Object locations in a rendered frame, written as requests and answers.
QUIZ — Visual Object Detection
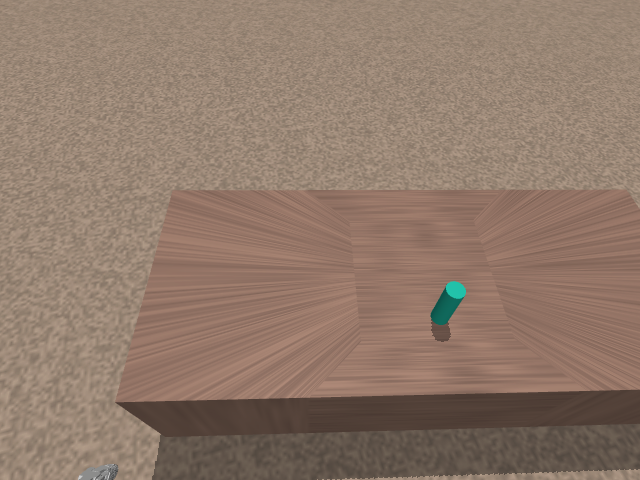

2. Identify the left robot hand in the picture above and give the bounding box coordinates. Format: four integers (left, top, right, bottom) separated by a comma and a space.
78, 464, 118, 480

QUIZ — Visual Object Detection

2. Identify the can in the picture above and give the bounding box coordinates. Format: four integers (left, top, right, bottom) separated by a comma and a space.
431, 281, 466, 325

